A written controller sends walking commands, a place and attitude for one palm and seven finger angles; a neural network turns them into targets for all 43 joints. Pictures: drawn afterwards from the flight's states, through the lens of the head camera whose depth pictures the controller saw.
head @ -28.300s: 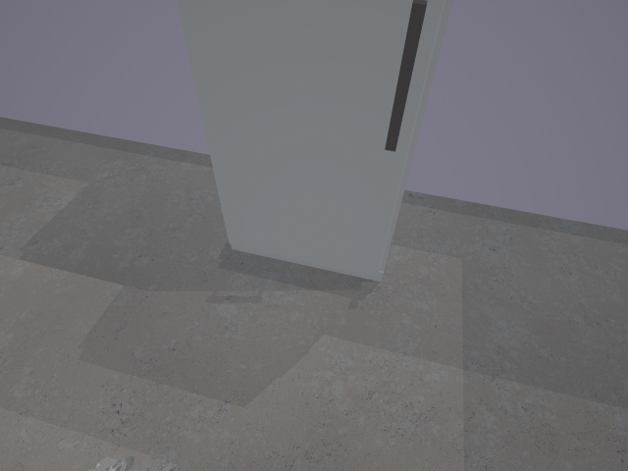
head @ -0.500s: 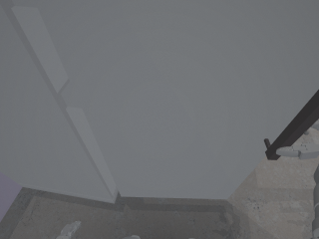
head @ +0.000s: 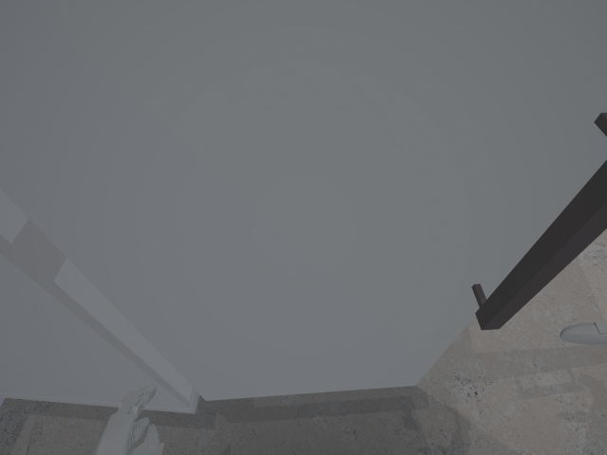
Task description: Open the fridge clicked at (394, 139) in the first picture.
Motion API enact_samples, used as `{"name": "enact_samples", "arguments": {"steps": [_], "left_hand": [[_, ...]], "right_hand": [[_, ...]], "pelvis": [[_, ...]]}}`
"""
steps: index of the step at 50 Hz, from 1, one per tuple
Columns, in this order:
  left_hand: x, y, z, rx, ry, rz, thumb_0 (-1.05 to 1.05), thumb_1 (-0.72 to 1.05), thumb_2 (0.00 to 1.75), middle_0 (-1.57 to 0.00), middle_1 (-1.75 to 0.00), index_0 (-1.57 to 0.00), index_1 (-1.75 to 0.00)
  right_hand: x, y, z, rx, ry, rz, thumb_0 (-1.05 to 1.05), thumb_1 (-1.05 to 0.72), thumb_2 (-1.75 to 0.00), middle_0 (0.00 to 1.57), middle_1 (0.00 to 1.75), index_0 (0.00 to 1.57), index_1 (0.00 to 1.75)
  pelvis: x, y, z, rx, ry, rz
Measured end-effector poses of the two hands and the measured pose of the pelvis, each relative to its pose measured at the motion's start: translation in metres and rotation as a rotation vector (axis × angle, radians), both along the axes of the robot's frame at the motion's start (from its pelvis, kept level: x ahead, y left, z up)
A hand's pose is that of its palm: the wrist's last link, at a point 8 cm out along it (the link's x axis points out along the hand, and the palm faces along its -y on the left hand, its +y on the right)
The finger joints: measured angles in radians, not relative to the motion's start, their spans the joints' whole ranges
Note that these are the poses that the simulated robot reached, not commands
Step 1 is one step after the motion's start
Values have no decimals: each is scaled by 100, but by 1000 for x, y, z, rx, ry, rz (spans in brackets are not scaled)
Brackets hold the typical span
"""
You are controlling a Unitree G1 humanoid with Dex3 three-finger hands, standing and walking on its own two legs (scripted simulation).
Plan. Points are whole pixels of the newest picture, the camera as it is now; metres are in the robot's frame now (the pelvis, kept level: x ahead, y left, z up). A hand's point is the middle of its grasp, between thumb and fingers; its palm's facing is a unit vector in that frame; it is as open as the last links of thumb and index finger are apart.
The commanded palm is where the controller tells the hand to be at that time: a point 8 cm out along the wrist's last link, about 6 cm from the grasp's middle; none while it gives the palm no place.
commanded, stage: slip the hand off the handle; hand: right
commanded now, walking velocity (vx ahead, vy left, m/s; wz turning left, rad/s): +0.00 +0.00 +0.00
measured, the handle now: (533, 246) +0.34 -0.27 +0.11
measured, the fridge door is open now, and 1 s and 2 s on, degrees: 82 82 82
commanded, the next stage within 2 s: draw the hand back to the body in 0.84 s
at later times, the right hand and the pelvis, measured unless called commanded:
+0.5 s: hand out of the picture +0.23 -0.37 +0.09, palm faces +0.47 +0.83 -0.30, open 14.7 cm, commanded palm +0.19 -0.40 +0.11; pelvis -0.04 +0.01 +0.00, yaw -1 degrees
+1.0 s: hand out of the picture +0.18 -0.37 +0.10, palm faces +0.46 +0.83 -0.31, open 14.7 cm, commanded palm +0.14 -0.40 +0.11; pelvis -0.03 +0.03 -0.01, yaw -2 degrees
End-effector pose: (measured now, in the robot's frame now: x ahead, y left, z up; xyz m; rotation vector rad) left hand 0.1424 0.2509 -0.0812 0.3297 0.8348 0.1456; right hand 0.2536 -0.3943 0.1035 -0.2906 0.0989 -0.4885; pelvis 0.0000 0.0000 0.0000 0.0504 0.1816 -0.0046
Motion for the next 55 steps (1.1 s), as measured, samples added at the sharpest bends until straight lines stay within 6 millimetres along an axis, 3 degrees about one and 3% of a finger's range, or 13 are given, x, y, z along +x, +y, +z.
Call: {"name": "enact_samples", "arguments": {"steps": [6, 13, 19, 28, 38, 48, 55], "left_hand": [[1, -10, -4, -8, 6, -17, 1, 91, 89, -20, -30, -20, -30], [-17, -13, -9, -24, 14, -6, 1, 90, 89, -21, -30, -20, -30], [-38, -7, -9, -28, 8, 10, 1, 90, 89, -21, -30, -20, -30], [-52, 9, -7, -2, -7, 11, 1, 90, 89, -21, -30, -20, -30], [-38, 22, -3, 11, -70, -8, 1, 90, 89, -21, -30, -20, -30], [-16, 21, 0, 3, -112, -42, 1, 90, 89, -20, -30, -20, -30], [-2, 15, 4, 1, -143, -36, 1, 90, 89, -21, -30, -20, -30]], "right_hand": [[-11, -10, 8, -9, -31, 1, -1, 55, -20, 25, 115, 26, 115], [-20, -13, 6, 6, 1, 17, -1, 55, -20, 25, 115, 26, 115], [-39, -2, 7, -13, -18, 38, -1, 55, -20, 25, 115, 26, 115], [-75, -10, 4, -20, -4, -36, -1, 55, -20, 26, 115, 26, 115], [-94, -7, 8, -22, 9, -7, -1, 55, -20, 26, 115, 26, 115], [-115, -10, 11, -44, 23, -19, -1, 55, -20, 26, 115, 26, 115], [-104, -1, 4, 123, 4, 140, -1, 55, -20, 25, 115, 25, 115]], "pelvis": [[-4, -2, -1, 3, -3, -10], [-17, -1, -3, 4, -13, -14], [-27, 3, -3, -2, -29, -7], [-41, 16, -4, -8, -50, -14], [-43, 26, -5, -10, -49, -20], [-32, 29, -5, -8, -38, -25], [-24, 25, -3, 1, -55, -39]]}}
